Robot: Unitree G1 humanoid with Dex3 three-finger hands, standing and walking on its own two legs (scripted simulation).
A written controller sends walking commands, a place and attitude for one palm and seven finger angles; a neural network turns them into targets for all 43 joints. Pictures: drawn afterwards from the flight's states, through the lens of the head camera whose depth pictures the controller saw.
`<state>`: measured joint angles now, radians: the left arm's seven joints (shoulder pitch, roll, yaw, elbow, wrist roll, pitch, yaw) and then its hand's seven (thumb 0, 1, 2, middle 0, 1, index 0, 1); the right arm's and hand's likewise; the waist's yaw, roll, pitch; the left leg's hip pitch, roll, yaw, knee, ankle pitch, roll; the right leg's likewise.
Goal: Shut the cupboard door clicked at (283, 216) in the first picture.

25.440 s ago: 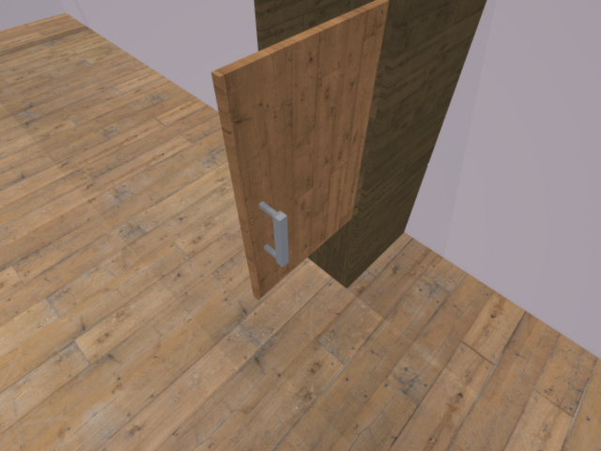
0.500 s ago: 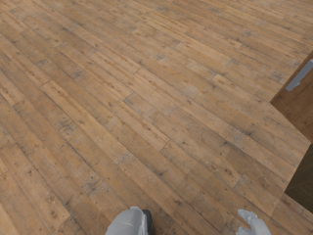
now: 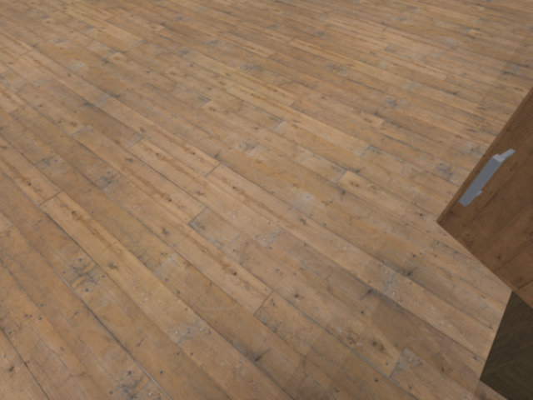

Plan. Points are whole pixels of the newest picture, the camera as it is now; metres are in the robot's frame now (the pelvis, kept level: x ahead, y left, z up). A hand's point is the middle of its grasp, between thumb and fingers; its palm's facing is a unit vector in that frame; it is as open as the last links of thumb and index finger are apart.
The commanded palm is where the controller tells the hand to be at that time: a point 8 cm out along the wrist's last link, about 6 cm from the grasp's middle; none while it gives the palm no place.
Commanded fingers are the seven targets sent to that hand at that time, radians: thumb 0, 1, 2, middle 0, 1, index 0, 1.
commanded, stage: turn to face it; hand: left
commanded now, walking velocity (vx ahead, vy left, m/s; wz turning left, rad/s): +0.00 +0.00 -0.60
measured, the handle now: (485, 178) +0.60 -0.46 -0.08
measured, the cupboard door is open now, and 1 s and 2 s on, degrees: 71 71 71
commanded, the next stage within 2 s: take the last steps up to it in 1.52 s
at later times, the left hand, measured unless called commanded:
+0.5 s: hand (169, 358) +0.20 +0.19 -0.15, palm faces -0.27 -0.93 -0.24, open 7.4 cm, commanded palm none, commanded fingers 0.00 0.90 0.90 -0.20 -0.30 -0.20 -0.30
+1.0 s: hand (207, 349) +0.22 +0.13 -0.17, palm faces -0.51 -0.84 -0.20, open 7.4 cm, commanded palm none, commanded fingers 0.00 0.90 0.90 -0.20 -0.30 -0.20 -0.30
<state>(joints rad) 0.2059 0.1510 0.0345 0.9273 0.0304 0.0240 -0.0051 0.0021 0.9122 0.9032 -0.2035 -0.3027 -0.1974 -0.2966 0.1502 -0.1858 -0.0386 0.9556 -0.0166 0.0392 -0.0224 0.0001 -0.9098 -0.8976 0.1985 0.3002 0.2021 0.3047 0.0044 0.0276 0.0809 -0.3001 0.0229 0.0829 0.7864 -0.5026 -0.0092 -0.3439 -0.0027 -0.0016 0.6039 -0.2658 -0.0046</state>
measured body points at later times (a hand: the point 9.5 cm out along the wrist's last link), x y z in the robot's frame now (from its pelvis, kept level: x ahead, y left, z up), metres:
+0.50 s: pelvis +0.03 +0.02 +0.01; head +0.08 +0.01 +0.46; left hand +0.22 +0.24 -0.13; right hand -0.01 -0.24 -0.13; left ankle +0.02 +0.13 -0.73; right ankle -0.01 -0.11 -0.68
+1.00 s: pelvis +0.05 +0.01 +0.00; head +0.10 -0.01 +0.45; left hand +0.25 +0.18 -0.15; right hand +0.00 -0.27 -0.12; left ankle +0.12 +0.10 -0.73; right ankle -0.01 -0.11 -0.73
